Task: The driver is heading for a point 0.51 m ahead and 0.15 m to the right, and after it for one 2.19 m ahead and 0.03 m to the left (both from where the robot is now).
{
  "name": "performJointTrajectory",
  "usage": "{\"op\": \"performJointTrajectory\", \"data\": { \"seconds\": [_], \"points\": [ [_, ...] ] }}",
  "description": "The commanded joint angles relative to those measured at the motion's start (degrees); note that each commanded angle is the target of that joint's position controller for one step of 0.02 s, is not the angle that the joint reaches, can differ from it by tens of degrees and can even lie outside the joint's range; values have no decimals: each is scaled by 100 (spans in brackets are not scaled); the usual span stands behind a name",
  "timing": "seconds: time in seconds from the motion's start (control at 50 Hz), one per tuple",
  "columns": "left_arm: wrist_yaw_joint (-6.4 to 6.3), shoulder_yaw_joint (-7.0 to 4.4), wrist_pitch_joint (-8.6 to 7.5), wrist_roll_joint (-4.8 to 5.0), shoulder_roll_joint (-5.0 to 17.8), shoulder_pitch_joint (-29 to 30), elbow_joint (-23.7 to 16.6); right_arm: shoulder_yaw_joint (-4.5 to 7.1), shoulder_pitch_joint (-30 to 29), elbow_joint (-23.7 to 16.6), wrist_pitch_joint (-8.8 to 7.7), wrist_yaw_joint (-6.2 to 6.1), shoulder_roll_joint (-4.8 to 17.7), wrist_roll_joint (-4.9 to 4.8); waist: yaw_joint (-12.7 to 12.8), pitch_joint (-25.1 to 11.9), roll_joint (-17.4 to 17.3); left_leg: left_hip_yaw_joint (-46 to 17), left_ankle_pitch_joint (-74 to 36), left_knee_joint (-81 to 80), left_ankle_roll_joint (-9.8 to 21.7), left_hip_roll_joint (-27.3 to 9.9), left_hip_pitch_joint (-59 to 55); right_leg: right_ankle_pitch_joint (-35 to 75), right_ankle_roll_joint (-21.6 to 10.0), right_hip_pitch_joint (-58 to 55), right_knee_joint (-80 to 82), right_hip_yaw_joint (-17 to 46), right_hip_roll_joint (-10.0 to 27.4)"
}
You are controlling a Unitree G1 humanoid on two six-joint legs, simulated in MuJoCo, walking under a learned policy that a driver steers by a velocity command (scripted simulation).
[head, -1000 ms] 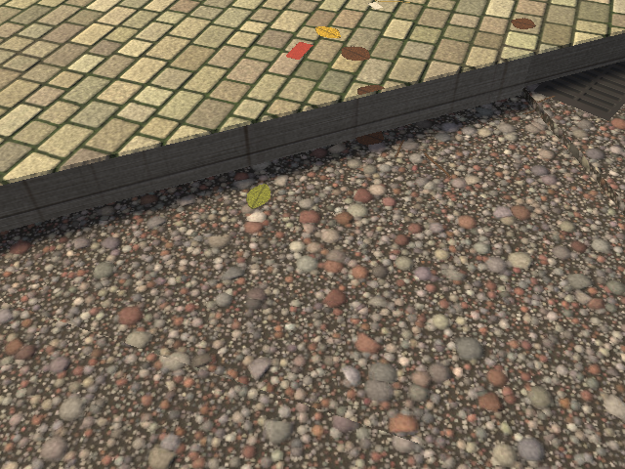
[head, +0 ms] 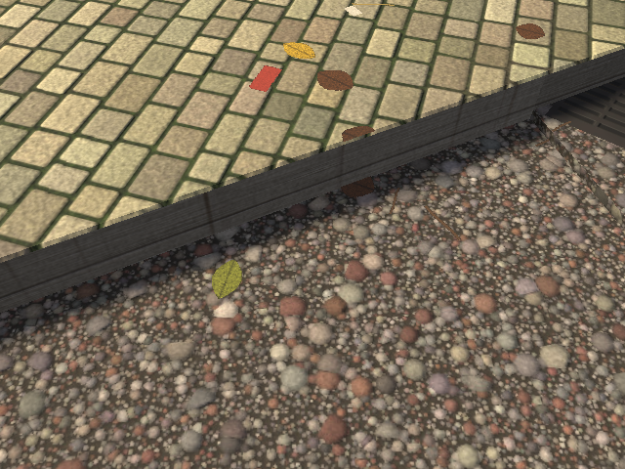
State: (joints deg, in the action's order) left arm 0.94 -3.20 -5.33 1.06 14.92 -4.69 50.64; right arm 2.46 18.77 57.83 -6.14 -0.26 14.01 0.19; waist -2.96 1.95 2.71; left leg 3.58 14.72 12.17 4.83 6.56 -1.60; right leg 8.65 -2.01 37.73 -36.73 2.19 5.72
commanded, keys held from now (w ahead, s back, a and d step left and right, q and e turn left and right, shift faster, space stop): w+e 0.46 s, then q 0.54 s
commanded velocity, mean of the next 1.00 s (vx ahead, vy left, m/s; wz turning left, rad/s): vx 0.34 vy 0.00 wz -0.13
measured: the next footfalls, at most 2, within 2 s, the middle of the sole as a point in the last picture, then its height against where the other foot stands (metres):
right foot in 0.14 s outside the picture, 0.03 m lower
left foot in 0.64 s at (308, 416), level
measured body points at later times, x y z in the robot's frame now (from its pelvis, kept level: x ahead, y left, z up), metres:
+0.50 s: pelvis +0.30 -0.06 -0.03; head +0.34 -0.08 +0.42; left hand +0.42 +0.20 -0.15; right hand +0.44 -0.35 -0.12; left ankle +0.53 +0.09 -0.71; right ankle +0.26 -0.11 -0.77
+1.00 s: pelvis +0.47 -0.07 -0.04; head +0.51 -0.07 +0.41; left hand +0.65 +0.18 -0.15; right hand +0.54 -0.37 -0.15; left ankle +0.57 +0.02 -0.77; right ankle +0.49 -0.22 -0.76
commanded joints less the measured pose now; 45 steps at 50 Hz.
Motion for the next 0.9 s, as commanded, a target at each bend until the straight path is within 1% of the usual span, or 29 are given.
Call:
{"op": "performJointTrajectory", "data": {
  "seconds": [0.02,0.08,0.12,0.16,0.18,0.2,0.22,0.24,0.26,0.28,0.3,0.32,0.36,0.42,0.44,0.48,0.54,0.58,0.62,0.64,0.66,0.68,0.7,0.72,0.74,0.76,0.78,0.82,0.9],
  "points": [
    [117,27,-42,43,177,631,-526,130,182,-73,-39,-100,769,-50,-66,317,-413,-157,-2553,-219,292,-1581,449,728,-133,-451,702,-17,-194],
    [260,40,-23,45,255,918,-785,197,261,-9,101,-129,943,-34,-63,335,-331,-174,-3099,311,266,-1918,-415,48,-258,-85,949,-42,-299],
    [327,-23,-8,28,422,722,-849,258,166,-88,193,-159,1094,-47,118,167,-360,-111,-4614,957,202,-2011,-817,-727,-382,-282,972,-337,-516],
    [314,-198,33,34,758,-155,-707,290,117,-185,295,-169,1207,15,558,-423,-545,-26,-5840,2376,116,-1926,-858,-1263,-577,-1380,871,-632,-835],
    [281,-306,52,19,872,-842,-512,259,78,-277,305,-152,1117,4,846,-753,-450,183,-5566,3459,-12,-1723,69,-979,-744,-2722,927,-659,-968],
    [186,-410,115,-16,1170,-1672,-362,180,-65,-421,213,-135,984,93,1200,-1181,190,343,-3449,5352,-216,-1353,1565,-486,-1142,-4292,717,530,-136],
    [142,-351,172,-6,1317,-1746,-429,25,240,-530,-21,-24,380,265,781,-1567,1564,12,2090,7416,-514,-194,3473,1187,-1915,-5673,435,2547,794],
    [169,-345,156,-27,1254,-2068,-363,25,321,-778,-239,92,679,-102,923,-2367,1027,-955,2230,7943,-528,-153,4581,-716,-2628,-6572,1375,4206,1437],
    [123,-336,127,2,1009,-1841,-412,63,-405,-1005,-334,89,902,-307,1017,-1638,362,-1061,1720,7561,-406,-582,5113,-1808,-2253,-6134,1720,3792,1178],
    [117,-274,80,9,836,-1270,-546,70,-794,-1151,-339,63,936,-276,759,-777,-261,-946,1221,6975,-375,-811,5118,-1681,-1950,-5034,1943,3240,955],
    [119,-217,37,-49,751,-840,-722,108,-799,-1117,-285,-4,954,-123,470,-539,-655,-956,954,6506,-426,-990,4631,-1175,-1837,-4096,2098,2974,820],
    [106,-220,23,-93,808,-608,-836,137,-675,-1135,-210,-35,943,-1,242,-437,-673,-1010,848,6150,-523,-1085,4146,-707,-1841,-3404,2201,2851,717],
    [62,-215,44,-112,825,-553,-879,144,-510,-1193,-80,-52,817,77,41,-311,-433,-888,868,5577,-667,-1237,3769,-67,-1755,-2637,2303,2361,509],
    [-125,-262,72,-41,1000,-972,-819,127,-1193,-1528,-65,-87,745,148,248,-159,-249,-702,-664,3968,-878,-1145,3608,476,-1435,-2060,2306,1515,-20],
    [-173,-268,129,-11,998,-1067,-799,78,-1500,-1618,-70,-81,576,165,374,-163,-159,-594,-1254,3229,-900,-975,3266,362,-1235,-1896,2210,1257,-280],
    [-218,-248,215,-26,949,-1353,-725,15,-1816,-1752,-81,-41,382,95,590,-285,78,-418,-2329,2303,-889,-648,2720,146,-938,-1854,2068,1084,-420],
    [-232,-155,224,-7,681,-1803,-476,23,-2036,-1883,-109,37,450,54,793,-290,311,-473,-2774,1662,-717,-563,2605,118,-753,-2438,1819,1221,-217],
    [-254,-129,234,-101,648,-1763,-437,79,-1931,-1877,-133,80,645,87,688,-365,417,-560,-2330,1493,-488,-586,2661,508,-673,-3055,1369,1356,18],
    [-267,-128,242,-156,680,-1547,-486,135,-1402,-1719,-179,106,803,112,356,-552,368,-496,-2244,1179,-195,-535,2179,1348,-524,-3368,675,1280,-7],
    [-264,-110,222,-208,645,-1507,-561,181,-887,-1607,-207,105,1004,158,152,-951,159,-776,-3658,1275,27,-851,1272,1273,-334,-3151,-91,1078,-278],
    [-242,-37,166,-253,454,-2004,-575,215,-386,-1558,-188,121,1294,250,230,-1726,-607,-1801,-5627,1858,747,-1761,-534,-304,-27,-1989,-1443,887,-668],
    [-192,44,158,-204,340,-2640,-389,183,-62,-1399,-72,164,1069,162,186,-2462,-1648,-3175,-6177,1726,1684,-2807,-1544,-4196,397,-1027,-2965,462,-1078],
    [-153,-50,204,-159,811,-2357,-466,142,-67,-1417,28,194,877,-40,122,-2297,-1246,-3665,-4684,1390,1629,-2696,-1253,-4706,472,-648,-3296,584,-901],
    [-179,-112,289,-81,945,-1733,-646,177,-540,-1567,113,180,964,-105,106,-1542,-890,-3498,-3361,1173,1400,-2478,-567,-4386,558,-247,-3611,539,-764],
    [-234,-140,379,-87,971,-1262,-770,191,-834,-1705,201,158,1027,-81,79,-1022,-547,-3236,-2624,914,1239,-2258,198,-4163,578,-88,-3601,390,-725],
    [-291,-165,465,-122,926,-1130,-831,214,-1007,-1777,279,118,1100,-45,185,-729,-402,-3073,-2090,695,1113,-2130,881,-3927,563,-198,-3351,379,-625],
    [-341,-159,521,-134,808,-1154,-874,231,-1099,-1809,347,88,1125,-1,321,-588,-515,-2895,-1681,524,974,-1888,1415,-3786,530,-503,-2889,345,-568],
    [-398,-108,529,-148,541,-1265,-875,265,-1161,-1873,457,36,1100,42,423,-616,-889,-2515,-1441,397,819,-1484,1907,-3586,532,-1024,-1951,162,-678],
    [-403,-104,516,-132,523,-1103,-954,369,-1045,-1971,584,-102,1191,-52,371,-1043,-1055,-2637,-816,379,779,-1383,1968,-2907,599,-1518,-1018,243,-807]
  ]
}}
Velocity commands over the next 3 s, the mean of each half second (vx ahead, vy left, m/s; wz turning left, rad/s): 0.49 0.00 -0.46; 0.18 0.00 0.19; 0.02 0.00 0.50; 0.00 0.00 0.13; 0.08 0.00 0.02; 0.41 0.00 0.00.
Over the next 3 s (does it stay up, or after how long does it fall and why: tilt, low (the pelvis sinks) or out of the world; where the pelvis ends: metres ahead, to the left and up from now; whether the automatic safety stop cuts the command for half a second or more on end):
stays up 0.73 -0.04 -0.06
